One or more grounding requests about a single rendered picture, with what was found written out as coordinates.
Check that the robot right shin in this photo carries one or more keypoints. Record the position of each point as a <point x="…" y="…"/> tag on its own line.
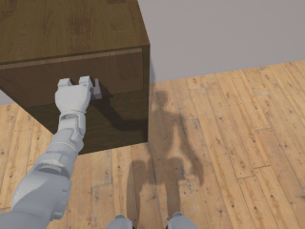
<point x="177" y="214"/>

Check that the robot left upper arm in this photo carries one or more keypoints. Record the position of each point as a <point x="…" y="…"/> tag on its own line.
<point x="42" y="198"/>

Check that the robot left forearm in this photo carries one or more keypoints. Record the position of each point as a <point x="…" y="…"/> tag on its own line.
<point x="63" y="150"/>

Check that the left robot hand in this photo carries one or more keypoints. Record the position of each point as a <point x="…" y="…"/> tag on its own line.
<point x="73" y="97"/>

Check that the drawer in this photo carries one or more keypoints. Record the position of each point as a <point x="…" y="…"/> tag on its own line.
<point x="35" y="83"/>

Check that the handle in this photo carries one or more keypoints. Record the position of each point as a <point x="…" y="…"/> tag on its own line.
<point x="96" y="91"/>

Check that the cabinet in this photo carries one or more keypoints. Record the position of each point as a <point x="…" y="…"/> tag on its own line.
<point x="35" y="30"/>

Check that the robot left thigh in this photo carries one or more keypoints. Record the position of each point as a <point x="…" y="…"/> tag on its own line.
<point x="121" y="223"/>

